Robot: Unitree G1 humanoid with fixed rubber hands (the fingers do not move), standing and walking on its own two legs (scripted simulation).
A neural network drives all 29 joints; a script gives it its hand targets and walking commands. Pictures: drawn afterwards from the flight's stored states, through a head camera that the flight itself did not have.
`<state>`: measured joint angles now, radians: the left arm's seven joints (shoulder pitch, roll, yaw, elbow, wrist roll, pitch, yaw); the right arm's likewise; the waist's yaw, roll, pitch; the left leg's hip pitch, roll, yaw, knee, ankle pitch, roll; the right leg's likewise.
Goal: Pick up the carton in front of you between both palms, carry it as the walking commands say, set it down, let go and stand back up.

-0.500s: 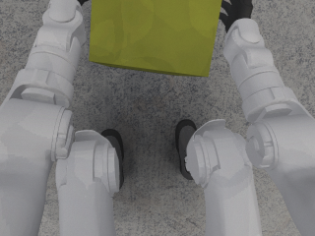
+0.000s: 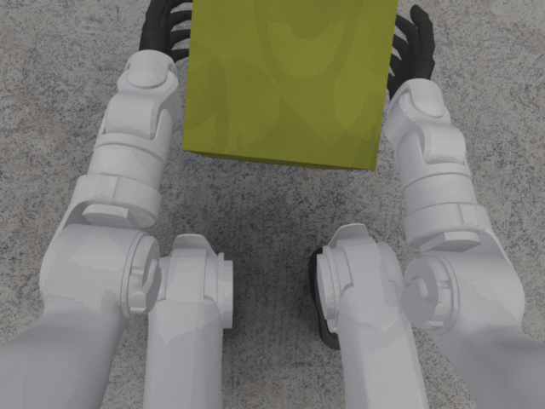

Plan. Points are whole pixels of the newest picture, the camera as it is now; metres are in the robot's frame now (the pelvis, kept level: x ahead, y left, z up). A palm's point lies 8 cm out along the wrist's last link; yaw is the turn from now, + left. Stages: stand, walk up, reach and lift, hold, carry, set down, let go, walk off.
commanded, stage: reach and lift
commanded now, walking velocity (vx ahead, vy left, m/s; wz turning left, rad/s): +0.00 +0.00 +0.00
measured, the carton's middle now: (280, 91) +0.52 -0.02 -0.18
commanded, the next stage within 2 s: none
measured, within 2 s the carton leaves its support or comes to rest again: neither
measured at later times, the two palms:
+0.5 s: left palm (76, 9) +0.49 +0.14 +0.07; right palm (533, 45) +0.47 -0.16 +0.07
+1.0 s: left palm out of the picture +0.44 +0.14 +0.23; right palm out of the picture +0.44 -0.16 +0.23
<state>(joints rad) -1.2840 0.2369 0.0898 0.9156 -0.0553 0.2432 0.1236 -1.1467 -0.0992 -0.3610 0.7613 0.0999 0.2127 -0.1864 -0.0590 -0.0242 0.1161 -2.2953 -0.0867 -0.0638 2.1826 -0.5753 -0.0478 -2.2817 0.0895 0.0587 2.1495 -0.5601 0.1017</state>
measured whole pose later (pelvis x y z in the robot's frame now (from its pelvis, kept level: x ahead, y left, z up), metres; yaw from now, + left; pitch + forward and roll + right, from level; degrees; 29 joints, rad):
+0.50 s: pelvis +0.00 +0.00 +0.13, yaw +1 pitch +42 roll -1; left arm -1.04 0.03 0.39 0.77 0.22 0.35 0.04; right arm -0.96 0.04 -0.53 0.64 -0.20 0.35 -0.07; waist -0.04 0.00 -0.19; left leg -1.98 -0.11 -0.09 1.74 -0.50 -0.05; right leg -1.98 0.10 0.09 1.72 -0.49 0.08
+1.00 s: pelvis +0.05 +0.00 +0.27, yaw +2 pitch +30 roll +0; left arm -0.63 -0.07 0.34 0.68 0.19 0.32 0.05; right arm -0.60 0.10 -0.41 0.62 -0.17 0.31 -0.06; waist -0.03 0.00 -0.25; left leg -1.32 -0.10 -0.11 1.28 -0.48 -0.03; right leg -1.32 0.09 0.12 1.27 -0.47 0.05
